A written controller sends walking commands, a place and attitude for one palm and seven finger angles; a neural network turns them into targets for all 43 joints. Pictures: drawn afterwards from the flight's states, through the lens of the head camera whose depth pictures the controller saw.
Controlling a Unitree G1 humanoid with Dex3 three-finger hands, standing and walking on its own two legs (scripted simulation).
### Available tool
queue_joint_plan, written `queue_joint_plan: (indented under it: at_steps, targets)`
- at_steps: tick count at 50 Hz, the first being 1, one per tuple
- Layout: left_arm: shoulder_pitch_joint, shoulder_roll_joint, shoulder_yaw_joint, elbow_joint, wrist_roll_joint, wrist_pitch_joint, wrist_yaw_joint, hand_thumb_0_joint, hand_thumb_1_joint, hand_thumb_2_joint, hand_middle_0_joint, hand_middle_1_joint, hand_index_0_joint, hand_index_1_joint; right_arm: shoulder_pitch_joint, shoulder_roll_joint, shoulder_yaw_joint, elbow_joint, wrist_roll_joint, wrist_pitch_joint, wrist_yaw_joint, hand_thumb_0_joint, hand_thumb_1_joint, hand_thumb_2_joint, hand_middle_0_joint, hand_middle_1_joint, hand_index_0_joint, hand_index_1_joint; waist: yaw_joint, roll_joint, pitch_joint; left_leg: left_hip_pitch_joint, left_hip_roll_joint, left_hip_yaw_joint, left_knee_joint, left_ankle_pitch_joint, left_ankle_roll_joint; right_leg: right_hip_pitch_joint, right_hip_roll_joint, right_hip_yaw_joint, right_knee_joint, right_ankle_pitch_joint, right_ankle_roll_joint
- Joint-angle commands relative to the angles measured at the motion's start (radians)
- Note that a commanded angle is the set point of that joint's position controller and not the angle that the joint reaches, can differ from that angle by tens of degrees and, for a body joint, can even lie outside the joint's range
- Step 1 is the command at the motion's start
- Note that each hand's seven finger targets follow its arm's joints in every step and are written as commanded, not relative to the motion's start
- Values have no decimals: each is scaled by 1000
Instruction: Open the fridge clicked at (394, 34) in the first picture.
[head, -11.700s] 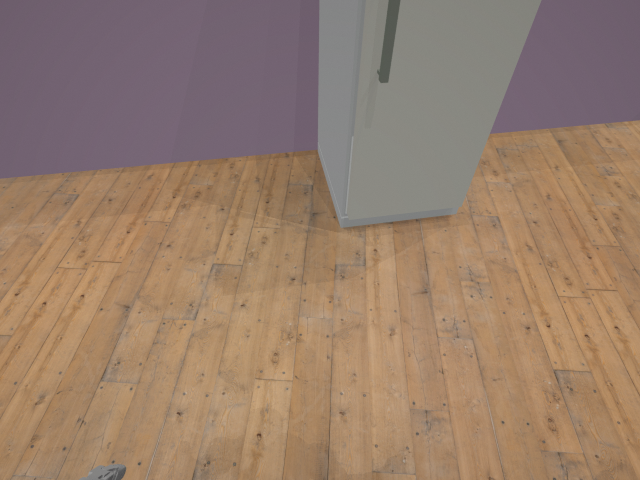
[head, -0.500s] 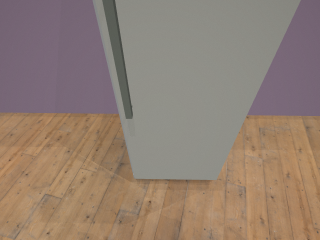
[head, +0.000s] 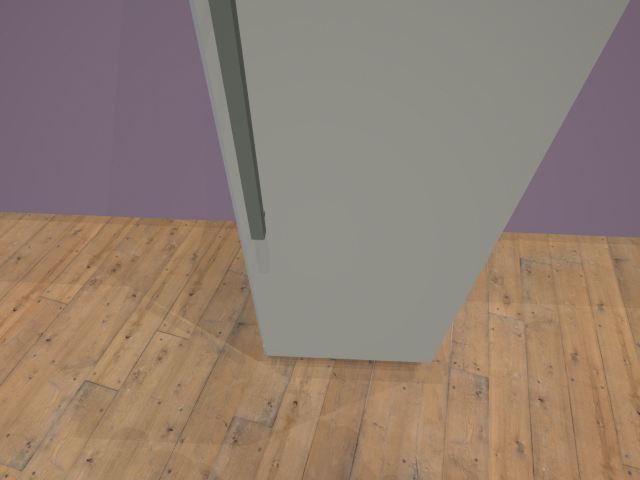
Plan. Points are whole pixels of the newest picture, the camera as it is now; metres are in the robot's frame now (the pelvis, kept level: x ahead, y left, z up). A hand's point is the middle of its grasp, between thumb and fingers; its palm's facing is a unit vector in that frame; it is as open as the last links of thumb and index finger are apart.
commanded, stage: come to a stop and stand still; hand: left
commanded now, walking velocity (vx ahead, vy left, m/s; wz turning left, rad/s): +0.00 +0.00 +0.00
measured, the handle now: (245, 123) +0.54 +0.15 +0.17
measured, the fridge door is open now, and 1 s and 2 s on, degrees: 0 0 0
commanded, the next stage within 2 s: look again from close up in 0.66 s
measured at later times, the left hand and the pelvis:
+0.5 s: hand out of the picture +0.09 +0.22 -0.16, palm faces -0.01 -0.95 -0.30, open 7.3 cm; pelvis +0.03 -0.01 +0.00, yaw +0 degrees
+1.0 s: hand out of the picture +0.08 +0.20 -0.16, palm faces +0.01 -0.96 -0.27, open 7.3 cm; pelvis +0.04 -0.02 +0.01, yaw +1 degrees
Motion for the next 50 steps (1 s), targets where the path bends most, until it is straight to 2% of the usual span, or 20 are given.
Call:
queue_joint_plan:
  at_steps: [1, 4, 12, 15, 20, 24, 27, 29, 34, 44, 45, 48, 50]
  targets:
    - [25, 157, 33, -43, 3, -20, 10, 0, 900, 900, -200, -300, -200, -300, 25, -153, -26, -41, 2, -20, -14, 0, -900, -900, 200, 300, 200, 300, -11, -2, 15, 83, 77, -94, -98, -11, 34, -82, -65, 79, -130, 8, -60]
    - [2, 173, 36, -49, 3, -19, 8, 0, 900, 900, -200, -300, -200, -300, 0, -166, -27, -44, 1, -20, -13, 0, -900, -900, 200, 300, 200, 300, -10, 9, 11, 88, 80, -96, -104, -9, 33, -75, -67, 78, -133, 8, -59]
    - [-50, 219, 44, -61, 1, -22, 6, 0, 900, 900, -200, -300, -200, -300, -41, -208, -25, -43, 0, -25, -14, 0, -900, -900, 200, 300, 200, 300, -8, 7, -47, 130, 87, -92, -89, 128, 34, -7, -74, 73, -112, 156, -56]
    - [-61, 230, 46, -61, 2, -22, 4, 0, 900, 900, -200, -300, -200, -300, -58, -216, -24, -41, 0, -24, -14, 0, -900, -900, 200, 300, 200, 300, -4, 2, -49, 139, 90, -87, -85, 154, 34, 6, -77, 70, -115, 189, -56]
    - [-86, 251, 46, -62, 1, -21, 3, 0, 900, 900, -200, -300, -200, -300, -73, -229, -19, -33, 0, -20, -13, 0, -900, -900, 200, 300, 200, 300, -6, -16, -45, 144, 88, -88, -90, 163, 30, 23, -80, 67, -127, 210, -56]
    - [-102, 259, 45, -59, -1, -19, 2, 0, 900, 900, -200, -300, -200, -300, -82, -240, -16, -22, -1, -20, -12, 0, -900, -900, 200, 300, 200, 300, -6, 9, -50, 154, 89, -90, -104, 165, 28, 29, -82, 64, -135, 192, -53]
    - [-105, 267, 45, -60, -2, -20, 2, 0, 900, 900, -200, -300, -200, -300, -89, -245, -14, -20, 1, -18, -12, 0, -900, -900, 200, 300, 200, 300, -6, -6, -49, 159, 89, -87, -100, 177, 25, 37, -84, 63, -140, 219, -52]
    - [-109, 263, 44, -59, -2, -18, 1, 0, 900, 900, -200, -300, -200, -300, -90, -244, -13, -16, 0, -18, -12, 0, -900, -900, 200, 300, 200, 300, -6, -5, -49, 161, 89, -89, -111, 158, 24, 36, -85, 62, -149, 194, -52]
    - [-107, 264, 45, -54, -2, -19, 2, 0, 900, 900, -200, -300, -200, -300, -89, -247, -11, -8, 0, -18, -14, 0, -900, -900, 200, 300, 200, 300, -7, -3, -63, 178, 91, -87, -107, 201, 22, 52, -85, 58, -146, 238, -51]
    - [-90, 248, 40, -40, -3, -17, 3, 0, 900, 900, -200, -300, -200, -300, -87, -231, -7, 6, 1, -15, -15, 0, -900, -900, 200, 300, 200, 300, -5, 1, -33, 176, 89, -83, -119, 163, 18, 40, -85, 59, -172, 209, -49]
    - [-87, 247, 41, -40, -1, -18, 3, 0, 900, 900, -200, -300, -200, -300, -86, -226, -7, 5, 2, -14, -16, 0, -900, -900, 200, 300, 200, 300, -5, -14, -22, 171, 88, -84, -115, 167, 18, 41, -84, 57, -174, 224, -49]
    - [-79, 242, 40, -37, -3, -18, 3, 0, 900, 900, -200, -300, -200, -300, -81, -227, -7, 8, 1, -15, -17, 0, -900, -900, 200, 300, 200, 300, -7, 0, -40, 181, 89, -83, -115, 174, 17, 47, -86, 57, -173, 226, -50]
    - [-71, 240, 40, -35, -2, -20, 5, 0, 900, 900, -200, -300, -200, -300, -78, -220, -6, 11, 3, -15, -18, 0, -900, -900, 200, 300, 200, 300, -4, -17, -42, 184, 90, -81, -110, 192, 17, 58, -86, 54, -171, 260, -50]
